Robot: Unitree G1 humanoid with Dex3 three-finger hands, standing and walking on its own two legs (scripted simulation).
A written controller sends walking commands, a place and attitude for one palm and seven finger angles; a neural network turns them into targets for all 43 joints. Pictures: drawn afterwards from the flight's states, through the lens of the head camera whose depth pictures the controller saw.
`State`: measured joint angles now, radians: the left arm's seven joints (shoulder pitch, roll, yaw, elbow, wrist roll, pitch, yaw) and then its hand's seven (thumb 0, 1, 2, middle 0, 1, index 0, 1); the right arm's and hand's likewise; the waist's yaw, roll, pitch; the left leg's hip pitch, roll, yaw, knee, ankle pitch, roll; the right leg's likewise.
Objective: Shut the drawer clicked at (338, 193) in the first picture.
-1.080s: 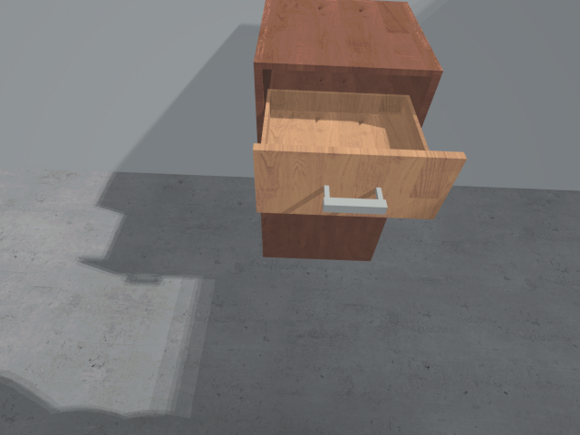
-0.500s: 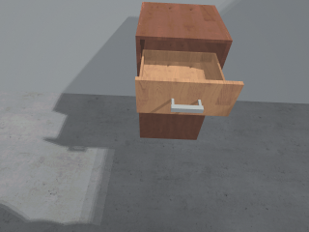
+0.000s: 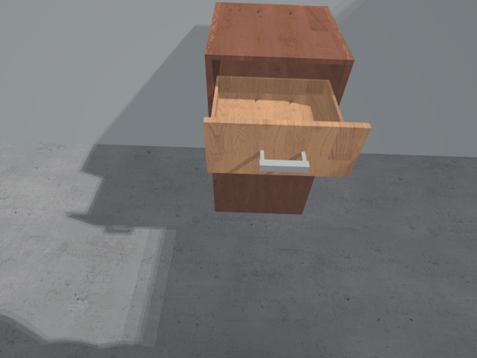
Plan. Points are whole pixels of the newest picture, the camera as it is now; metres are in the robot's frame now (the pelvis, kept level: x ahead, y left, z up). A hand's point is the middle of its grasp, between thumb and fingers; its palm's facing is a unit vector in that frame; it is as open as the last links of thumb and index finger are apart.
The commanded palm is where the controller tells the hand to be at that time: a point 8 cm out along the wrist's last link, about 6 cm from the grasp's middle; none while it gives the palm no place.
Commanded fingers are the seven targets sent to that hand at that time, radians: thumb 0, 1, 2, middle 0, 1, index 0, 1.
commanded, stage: look at it before walking up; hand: left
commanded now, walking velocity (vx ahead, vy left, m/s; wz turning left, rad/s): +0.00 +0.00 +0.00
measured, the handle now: (283, 160) +0.58 -0.08 -0.05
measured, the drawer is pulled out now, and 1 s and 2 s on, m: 0.30 0.30 0.30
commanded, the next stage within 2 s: walk to a spot facing it in 0.36 s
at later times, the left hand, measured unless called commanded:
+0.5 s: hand out of the picture +0.01 +0.16 -0.18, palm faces +0.01 -0.98 -0.18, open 7.4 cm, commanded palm none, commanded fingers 0.00 0.90 0.90 -0.20 -0.30 -0.20 -0.30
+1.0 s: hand out of the picture +0.06 +0.14 -0.17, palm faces -0.07 -0.97 -0.22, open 7.3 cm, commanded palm none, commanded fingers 0.00 0.90 0.90 -0.20 -0.30 -0.20 -0.30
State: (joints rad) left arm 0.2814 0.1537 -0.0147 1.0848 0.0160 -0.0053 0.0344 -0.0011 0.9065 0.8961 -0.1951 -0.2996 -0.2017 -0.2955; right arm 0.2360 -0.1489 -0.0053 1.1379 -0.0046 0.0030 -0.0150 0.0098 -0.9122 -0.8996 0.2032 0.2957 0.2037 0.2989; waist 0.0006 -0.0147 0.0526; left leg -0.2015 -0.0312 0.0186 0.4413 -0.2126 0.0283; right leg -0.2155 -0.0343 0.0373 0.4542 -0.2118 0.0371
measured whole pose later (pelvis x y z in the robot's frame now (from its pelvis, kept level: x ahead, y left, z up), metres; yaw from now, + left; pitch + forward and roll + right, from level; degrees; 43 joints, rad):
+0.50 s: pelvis +0.01 -0.01 +0.00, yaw +0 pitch -1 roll +0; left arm 0.28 0.15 -0.01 1.09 0.01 -0.01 0.03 0.00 0.91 0.90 -0.19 -0.30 -0.20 -0.30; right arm 0.23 -0.15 0.00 1.14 0.00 0.00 -0.02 0.01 -0.91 -0.90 0.20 0.30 0.20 0.30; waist 0.00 -0.02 0.06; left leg -0.20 -0.02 0.02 0.44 -0.22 0.02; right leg -0.21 -0.02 0.03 0.45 -0.22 0.03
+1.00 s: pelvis +0.01 -0.04 +0.00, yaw -6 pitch +0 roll +1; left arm 0.26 0.16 0.01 1.00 0.02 -0.01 0.03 0.00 0.91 0.90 -0.20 -0.30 -0.20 -0.30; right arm 0.16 -0.20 -0.04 1.05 0.00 0.03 -0.03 0.01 -0.91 -0.90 0.20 0.30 0.20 0.30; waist 0.01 0.01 0.07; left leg -0.29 0.01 0.01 0.72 -0.43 -0.01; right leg -0.23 0.02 -0.02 0.51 -0.27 -0.05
